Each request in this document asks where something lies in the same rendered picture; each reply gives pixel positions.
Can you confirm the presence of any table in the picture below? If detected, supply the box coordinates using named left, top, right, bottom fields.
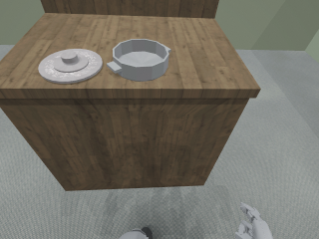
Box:
left=0, top=0, right=261, bottom=191

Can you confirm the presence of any knob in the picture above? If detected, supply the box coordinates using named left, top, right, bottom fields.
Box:
left=61, top=51, right=78, bottom=64

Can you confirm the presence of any lid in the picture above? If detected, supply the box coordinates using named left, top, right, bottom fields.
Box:
left=38, top=49, right=103, bottom=84

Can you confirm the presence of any left robot foot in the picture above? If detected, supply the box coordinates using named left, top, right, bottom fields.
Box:
left=142, top=227, right=153, bottom=239

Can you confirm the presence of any pot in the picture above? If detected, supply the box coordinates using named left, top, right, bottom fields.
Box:
left=107, top=39, right=171, bottom=82

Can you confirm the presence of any robot left shin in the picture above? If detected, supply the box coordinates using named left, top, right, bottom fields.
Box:
left=132, top=229, right=146, bottom=235

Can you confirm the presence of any right robot hand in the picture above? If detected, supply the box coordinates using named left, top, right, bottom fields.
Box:
left=235, top=202, right=273, bottom=239

